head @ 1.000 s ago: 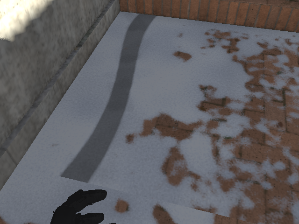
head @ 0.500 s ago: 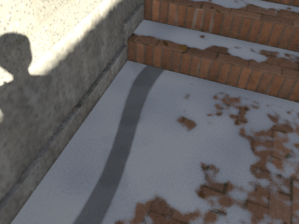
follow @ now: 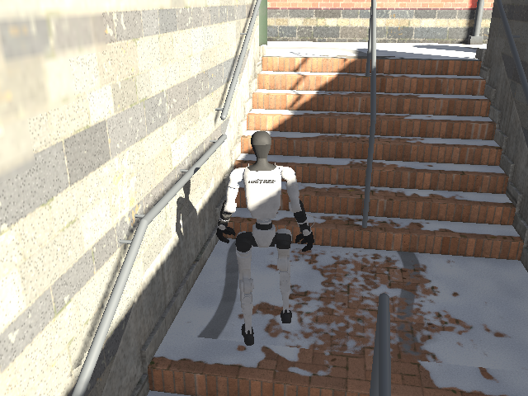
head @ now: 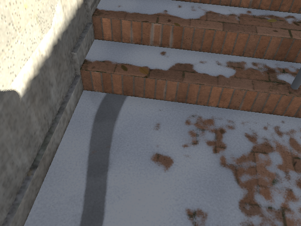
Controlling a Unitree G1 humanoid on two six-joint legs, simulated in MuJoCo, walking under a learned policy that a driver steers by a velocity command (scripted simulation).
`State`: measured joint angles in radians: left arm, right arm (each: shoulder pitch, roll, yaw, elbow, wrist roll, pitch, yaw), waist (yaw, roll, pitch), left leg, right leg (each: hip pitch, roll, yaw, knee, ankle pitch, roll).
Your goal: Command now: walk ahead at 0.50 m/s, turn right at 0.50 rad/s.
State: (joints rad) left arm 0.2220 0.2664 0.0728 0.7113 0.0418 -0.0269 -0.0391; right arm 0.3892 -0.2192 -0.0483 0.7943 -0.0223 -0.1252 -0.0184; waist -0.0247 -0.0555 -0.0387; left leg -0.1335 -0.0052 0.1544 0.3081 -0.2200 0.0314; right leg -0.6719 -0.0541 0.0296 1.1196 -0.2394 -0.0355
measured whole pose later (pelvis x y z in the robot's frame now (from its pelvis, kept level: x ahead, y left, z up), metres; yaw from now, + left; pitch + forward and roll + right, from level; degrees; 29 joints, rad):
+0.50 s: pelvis +0.29 -0.09 -0.01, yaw -17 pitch +2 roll +0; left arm 0.38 0.26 0.07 0.76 0.01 -0.03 -0.01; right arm 0.16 -0.24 -0.02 0.68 -0.05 -0.03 0.01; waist 0.03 0.03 0.01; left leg -0.66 0.12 -0.03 1.08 -0.27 -0.04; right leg -0.22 0.15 0.03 0.37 -0.18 -0.14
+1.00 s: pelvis +0.59 -0.12 +0.00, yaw -23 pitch +0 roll +0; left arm 0.30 0.27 0.04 0.79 0.04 -0.04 -0.02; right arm 0.31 -0.25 -0.04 0.81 -0.01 -0.06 0.02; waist 0.01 -0.05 0.01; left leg -0.22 -0.06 0.05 0.39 -0.18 0.08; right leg -0.48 0.00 0.03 1.11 -0.30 -0.06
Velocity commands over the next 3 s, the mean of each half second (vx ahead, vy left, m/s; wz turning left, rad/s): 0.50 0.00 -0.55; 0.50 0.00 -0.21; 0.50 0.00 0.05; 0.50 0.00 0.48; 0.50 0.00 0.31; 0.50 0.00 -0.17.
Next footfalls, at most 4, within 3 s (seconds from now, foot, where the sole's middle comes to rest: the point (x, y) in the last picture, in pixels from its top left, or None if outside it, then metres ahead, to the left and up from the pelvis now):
0.24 right None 0.32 -0.14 -0.78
0.80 left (162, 194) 0.67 -0.07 -0.78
1.32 right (217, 158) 0.87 -0.37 -0.78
1.86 left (189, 123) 1.12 -0.25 -0.78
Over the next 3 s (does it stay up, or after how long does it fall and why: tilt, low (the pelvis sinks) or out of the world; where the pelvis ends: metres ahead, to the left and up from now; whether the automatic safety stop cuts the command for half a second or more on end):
stays up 1.65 -0.26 0.27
